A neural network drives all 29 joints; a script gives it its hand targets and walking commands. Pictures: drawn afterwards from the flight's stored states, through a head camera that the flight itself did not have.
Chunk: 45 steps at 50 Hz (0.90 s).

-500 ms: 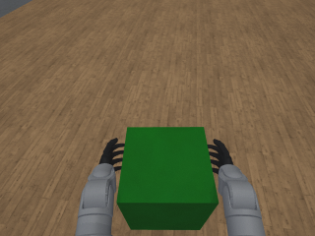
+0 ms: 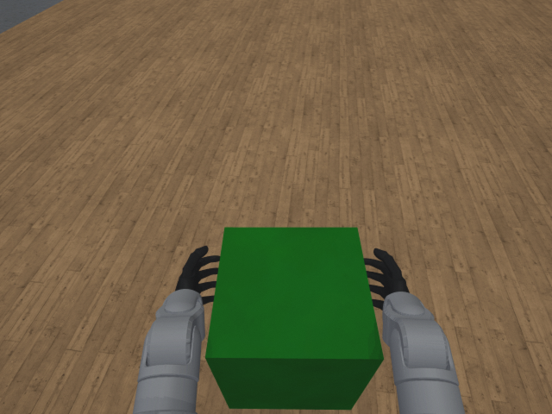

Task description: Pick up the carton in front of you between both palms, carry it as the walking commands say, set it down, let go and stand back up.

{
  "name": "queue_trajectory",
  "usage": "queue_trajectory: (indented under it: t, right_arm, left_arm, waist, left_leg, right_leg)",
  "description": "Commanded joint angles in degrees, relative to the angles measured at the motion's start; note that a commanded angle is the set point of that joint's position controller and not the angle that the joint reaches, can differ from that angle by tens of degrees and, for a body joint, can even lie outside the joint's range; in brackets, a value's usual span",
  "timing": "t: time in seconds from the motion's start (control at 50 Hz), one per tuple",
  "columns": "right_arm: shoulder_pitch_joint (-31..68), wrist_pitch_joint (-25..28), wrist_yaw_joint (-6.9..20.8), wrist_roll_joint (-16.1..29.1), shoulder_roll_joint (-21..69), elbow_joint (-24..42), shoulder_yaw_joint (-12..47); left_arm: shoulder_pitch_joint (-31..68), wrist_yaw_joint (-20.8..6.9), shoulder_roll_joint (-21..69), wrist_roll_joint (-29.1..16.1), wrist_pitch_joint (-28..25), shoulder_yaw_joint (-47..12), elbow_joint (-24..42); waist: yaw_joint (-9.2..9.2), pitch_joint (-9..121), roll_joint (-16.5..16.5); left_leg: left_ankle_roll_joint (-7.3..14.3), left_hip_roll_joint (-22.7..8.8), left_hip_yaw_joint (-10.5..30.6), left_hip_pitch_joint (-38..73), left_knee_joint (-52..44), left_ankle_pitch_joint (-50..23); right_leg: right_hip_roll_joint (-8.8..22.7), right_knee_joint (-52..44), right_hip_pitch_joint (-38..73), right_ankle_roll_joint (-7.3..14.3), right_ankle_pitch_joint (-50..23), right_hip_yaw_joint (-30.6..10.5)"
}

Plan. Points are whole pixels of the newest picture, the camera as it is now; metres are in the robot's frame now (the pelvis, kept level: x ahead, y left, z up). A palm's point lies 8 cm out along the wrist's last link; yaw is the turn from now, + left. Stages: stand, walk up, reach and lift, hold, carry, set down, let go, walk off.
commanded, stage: carry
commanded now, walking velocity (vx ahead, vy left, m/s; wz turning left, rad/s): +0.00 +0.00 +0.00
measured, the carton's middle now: (290, 322) +0.28 +0.00 -0.05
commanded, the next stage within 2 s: hold in 1.30 s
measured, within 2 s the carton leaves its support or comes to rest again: neither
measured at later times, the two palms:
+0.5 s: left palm (182, 322) +0.24 +0.15 +0.04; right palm (403, 324) +0.24 -0.15 +0.04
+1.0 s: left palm (186, 335) +0.22 +0.14 +0.04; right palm (413, 337) +0.22 -0.16 +0.04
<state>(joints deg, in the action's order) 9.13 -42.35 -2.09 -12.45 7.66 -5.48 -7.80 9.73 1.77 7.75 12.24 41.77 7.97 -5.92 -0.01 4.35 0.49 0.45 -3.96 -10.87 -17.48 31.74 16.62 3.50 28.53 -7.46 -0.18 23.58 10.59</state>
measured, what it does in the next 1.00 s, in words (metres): shifts its weight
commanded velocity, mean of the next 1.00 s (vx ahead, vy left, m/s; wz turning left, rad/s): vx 0.00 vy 0.00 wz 0.00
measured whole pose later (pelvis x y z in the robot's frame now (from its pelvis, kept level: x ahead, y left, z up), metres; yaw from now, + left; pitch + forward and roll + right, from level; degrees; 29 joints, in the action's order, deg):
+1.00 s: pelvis -0.06 -0.01 +0.00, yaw +0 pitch +1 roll +0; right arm 10.9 -42.7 -1.6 -13.5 7.9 -8.4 -8.8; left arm 11.2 1.5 8.0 13.4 42.2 9.1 -8.4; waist 0.0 4.7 0.1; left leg 0.4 -5.2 -10.3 -19.8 28.2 9.2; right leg 2.4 29.3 -11.6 1.6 18.9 11.3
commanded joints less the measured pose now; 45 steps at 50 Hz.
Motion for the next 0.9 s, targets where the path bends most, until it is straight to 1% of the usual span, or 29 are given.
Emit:
queue_trajectory:
  t: [0.0,0.06,0.12,0.34,0.56,0.88]
  right_arm:
    - [26.0,2.7,12.7,14.3,48.9,5.6,33.1]
    - [26.3,2.6,12.7,14.4,48.8,5.3,33.0]
    - [26.3,2.5,12.8,14.0,48.7,4.4,32.4]
    - [27.3,2.3,13.3,13.3,50.0,1.9,30.6]
    - [28.0,2.3,13.6,13.6,50.8,1.9,30.8]
    - [27.8,2.3,13.6,13.5,50.8,1.9,30.8]
  left_arm:
    - [23.7,-12.2,49.5,-13.8,-1.7,-32.4,4.4]
    - [23.7,-12.2,49.5,-13.7,-1.6,-32.2,3.9]
    - [23.8,-12.3,49.4,-13.4,-1.5,-31.8,3.1]
    - [25.5,-13.0,50.8,-13.0,-1.3,-30.7,0.8]
    - [25.9,-13.2,51.5,-13.1,-1.4,-30.6,0.8]
    - [25.7,-13.2,51.4,-13.0,-1.4,-30.6,0.9]
  waist:
    - [0.19,15.5,0.4]
    - [0.18,14.9,-0.2]
    - [0.15,14.3,-0.4]
    - [0.09,12.7,-0.5]
    - [0.04,13.2,-0.6]
    - [-0.03,13.6,-0.6]
  left_leg:
    - [1.2,-5.7,4.7,9.5,-1.0,-28.4]
    - [1.2,-5.9,5.1,9.4,-1.8,-27.4]
    - [1.2,-6.0,5.5,9.0,-2.6,-25.3]
    - [0.9,-6.1,6.0,7.8,-5.1,-19.0]
    - [0.7,-6.1,6.2,7.2,-6.0,-17.0]
    - [0.4,-6.1,6.1,6.8,-5.8,-16.8]
  right_leg:
    - [6.4,-1.4,2.6,0.2,-34.3,-3.3]
    - [6.1,-2.2,1.7,0.3,-29.3,-3.6]
    - [6.1,-3.0,0.8,0.5,-26.1,-4.0]
    - [6.0,-5.2,-2.1,1.0,-18.5,-4.8]
    - [6.0,-5.5,-3.2,1.5,-15.7,-5.2]
    - [6.0,-5.2,-4.0,1.9,-16.0,-5.5]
